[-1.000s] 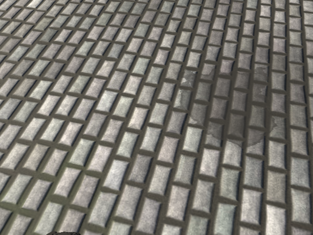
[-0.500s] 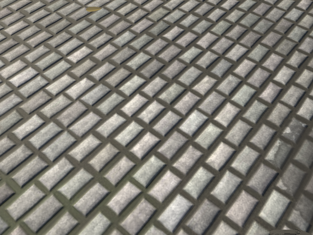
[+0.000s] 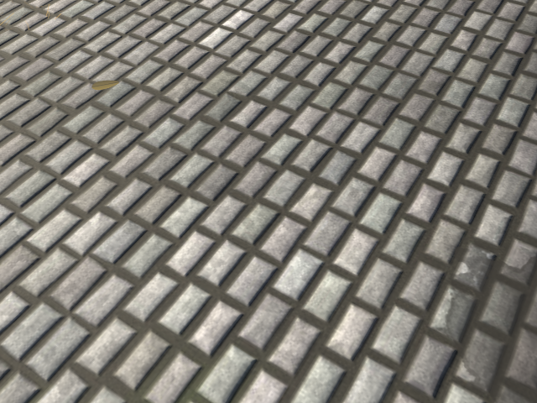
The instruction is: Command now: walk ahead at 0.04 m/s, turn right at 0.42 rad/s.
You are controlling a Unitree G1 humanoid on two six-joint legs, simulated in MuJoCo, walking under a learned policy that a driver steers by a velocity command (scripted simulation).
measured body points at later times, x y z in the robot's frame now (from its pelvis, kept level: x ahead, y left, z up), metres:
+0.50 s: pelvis +0.08 +0.01 +0.01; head +0.09 +0.01 +0.46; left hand +0.20 +0.28 -0.12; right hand +0.17 -0.29 -0.09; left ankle +0.13 +0.11 -0.73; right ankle +0.01 -0.08 -0.73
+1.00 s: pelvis +0.28 -0.09 +0.00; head +0.31 -0.11 +0.45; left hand +0.53 +0.08 -0.09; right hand +0.16 -0.32 -0.14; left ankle +0.17 +0.08 -0.66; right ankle +0.31 -0.19 -0.73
